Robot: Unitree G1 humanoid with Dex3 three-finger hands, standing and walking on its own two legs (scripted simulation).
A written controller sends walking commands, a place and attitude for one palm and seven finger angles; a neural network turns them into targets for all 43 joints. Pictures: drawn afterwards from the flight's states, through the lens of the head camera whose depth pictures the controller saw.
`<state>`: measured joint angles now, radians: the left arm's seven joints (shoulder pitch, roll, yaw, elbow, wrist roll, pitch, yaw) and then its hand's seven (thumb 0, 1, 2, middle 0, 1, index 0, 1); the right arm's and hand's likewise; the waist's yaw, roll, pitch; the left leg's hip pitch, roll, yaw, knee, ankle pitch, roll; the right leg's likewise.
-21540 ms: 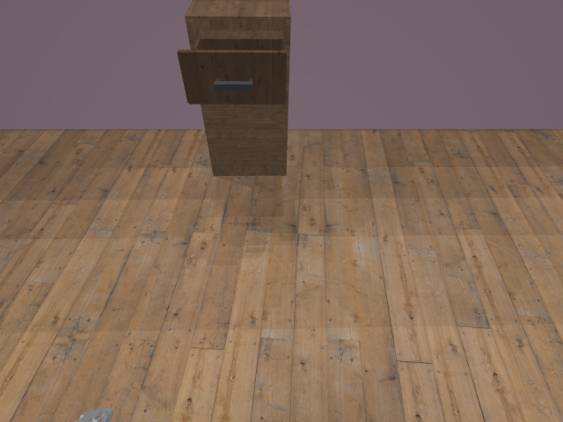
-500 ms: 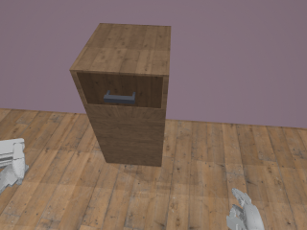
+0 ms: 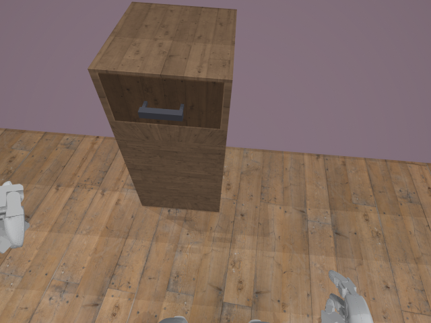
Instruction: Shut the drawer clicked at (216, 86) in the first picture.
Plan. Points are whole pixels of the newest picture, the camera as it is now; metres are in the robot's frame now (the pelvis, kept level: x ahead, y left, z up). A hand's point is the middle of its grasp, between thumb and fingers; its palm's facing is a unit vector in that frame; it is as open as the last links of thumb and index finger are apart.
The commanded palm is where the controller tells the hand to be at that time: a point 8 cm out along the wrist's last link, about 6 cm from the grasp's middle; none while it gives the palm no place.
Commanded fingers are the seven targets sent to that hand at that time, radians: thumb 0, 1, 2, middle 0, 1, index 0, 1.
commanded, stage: step back with the hand held close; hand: left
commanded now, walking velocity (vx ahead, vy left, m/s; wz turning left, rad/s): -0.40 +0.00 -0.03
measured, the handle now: (162, 109) +0.68 +0.19 -0.06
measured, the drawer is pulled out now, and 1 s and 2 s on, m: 0.00 0.00 0.00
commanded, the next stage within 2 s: stop stepping back and stand still in 0.54 s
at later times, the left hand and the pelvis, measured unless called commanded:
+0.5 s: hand out of the picture +0.12 +0.25 +0.18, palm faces +0.41 -0.80 -0.43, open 3.2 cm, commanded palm +0.07 +0.28 +0.19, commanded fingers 0.00 0.90 0.90 -1.40 -1.60 -1.40 -1.60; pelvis -0.07 +0.00 +0.01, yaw +0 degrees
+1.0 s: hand out of the picture +0.09 +0.26 +0.15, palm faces +0.38 -0.86 -0.33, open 3.2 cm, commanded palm +0.03 +0.29 +0.19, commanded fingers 0.00 0.90 0.90 -1.40 -1.60 -1.40 -1.60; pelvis -0.12 +0.02 +0.00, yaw -3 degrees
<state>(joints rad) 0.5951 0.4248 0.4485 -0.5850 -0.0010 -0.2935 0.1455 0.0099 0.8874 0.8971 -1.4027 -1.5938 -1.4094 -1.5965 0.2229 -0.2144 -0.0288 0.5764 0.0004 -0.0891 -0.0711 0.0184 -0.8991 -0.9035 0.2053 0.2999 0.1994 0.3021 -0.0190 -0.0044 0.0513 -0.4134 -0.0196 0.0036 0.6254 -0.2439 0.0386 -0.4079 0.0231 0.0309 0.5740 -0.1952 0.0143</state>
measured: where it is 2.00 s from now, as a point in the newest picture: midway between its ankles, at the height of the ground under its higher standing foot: outside the picture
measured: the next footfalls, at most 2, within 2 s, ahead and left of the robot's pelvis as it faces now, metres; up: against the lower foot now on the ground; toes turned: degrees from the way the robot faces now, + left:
right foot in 0.54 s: -0.19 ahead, -0.13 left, +0.00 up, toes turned -1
left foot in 1.30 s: -0.04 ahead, +0.14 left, +0.00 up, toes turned -4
